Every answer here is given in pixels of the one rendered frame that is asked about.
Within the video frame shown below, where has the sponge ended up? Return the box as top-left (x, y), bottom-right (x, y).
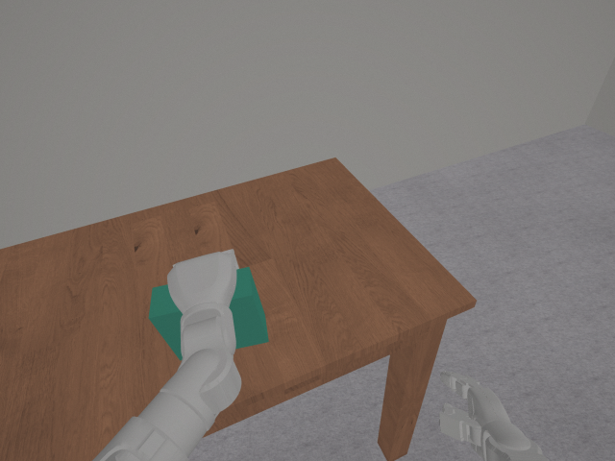
top-left (149, 267), bottom-right (269, 361)

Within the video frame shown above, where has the table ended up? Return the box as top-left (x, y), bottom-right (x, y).
top-left (0, 158), bottom-right (477, 461)

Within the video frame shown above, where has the left robot forearm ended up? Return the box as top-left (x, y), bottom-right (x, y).
top-left (92, 303), bottom-right (241, 461)

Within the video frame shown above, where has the right robot forearm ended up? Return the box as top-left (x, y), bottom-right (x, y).
top-left (480, 421), bottom-right (550, 461)

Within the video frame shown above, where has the right robot hand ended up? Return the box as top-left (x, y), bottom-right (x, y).
top-left (439, 371), bottom-right (511, 458)

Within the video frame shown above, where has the left robot hand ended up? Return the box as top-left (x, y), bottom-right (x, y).
top-left (167, 249), bottom-right (239, 314)

